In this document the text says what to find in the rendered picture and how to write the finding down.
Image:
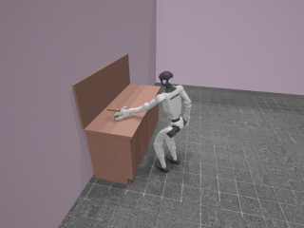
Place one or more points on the robot left hand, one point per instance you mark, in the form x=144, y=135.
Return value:
x=125, y=113

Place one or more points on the humanoid robot torso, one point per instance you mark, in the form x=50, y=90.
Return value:
x=172, y=108

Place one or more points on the robot right hand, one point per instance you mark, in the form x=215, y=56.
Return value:
x=187, y=118

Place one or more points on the robot right foot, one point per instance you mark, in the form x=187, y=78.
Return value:
x=170, y=158

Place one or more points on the left robot forearm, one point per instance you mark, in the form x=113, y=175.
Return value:
x=137, y=110

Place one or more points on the counter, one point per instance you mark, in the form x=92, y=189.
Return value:
x=116, y=147

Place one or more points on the left robot upper arm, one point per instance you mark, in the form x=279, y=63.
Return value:
x=157, y=100

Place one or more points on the right robot forearm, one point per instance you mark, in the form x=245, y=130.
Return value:
x=187, y=110

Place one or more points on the right robot upper arm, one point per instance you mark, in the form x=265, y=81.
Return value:
x=183, y=94

